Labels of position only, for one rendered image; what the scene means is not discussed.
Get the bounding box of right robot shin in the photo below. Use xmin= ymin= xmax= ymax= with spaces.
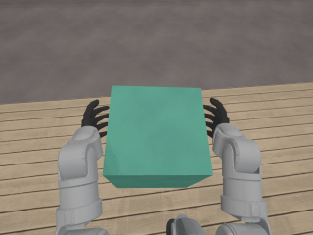
xmin=174 ymin=214 xmax=188 ymax=221

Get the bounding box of left robot forearm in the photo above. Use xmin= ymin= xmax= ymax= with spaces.
xmin=55 ymin=125 xmax=104 ymax=235

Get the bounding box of carton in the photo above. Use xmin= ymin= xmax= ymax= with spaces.
xmin=102 ymin=85 xmax=213 ymax=188

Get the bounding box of right robot upper arm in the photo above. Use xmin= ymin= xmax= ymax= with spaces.
xmin=215 ymin=223 xmax=268 ymax=235

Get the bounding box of right robot thigh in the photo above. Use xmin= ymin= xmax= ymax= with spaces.
xmin=171 ymin=217 xmax=207 ymax=235

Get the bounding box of right robot forearm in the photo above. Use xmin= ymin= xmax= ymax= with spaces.
xmin=212 ymin=123 xmax=272 ymax=235

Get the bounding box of robot right hand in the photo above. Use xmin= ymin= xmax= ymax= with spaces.
xmin=203 ymin=98 xmax=230 ymax=139

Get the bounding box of robot left hand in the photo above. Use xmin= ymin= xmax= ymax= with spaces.
xmin=81 ymin=99 xmax=110 ymax=138

